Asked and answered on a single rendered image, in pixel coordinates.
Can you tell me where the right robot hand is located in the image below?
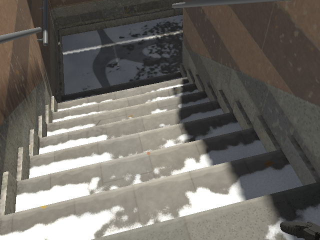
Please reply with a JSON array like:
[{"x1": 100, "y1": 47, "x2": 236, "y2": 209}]
[{"x1": 280, "y1": 221, "x2": 320, "y2": 240}]

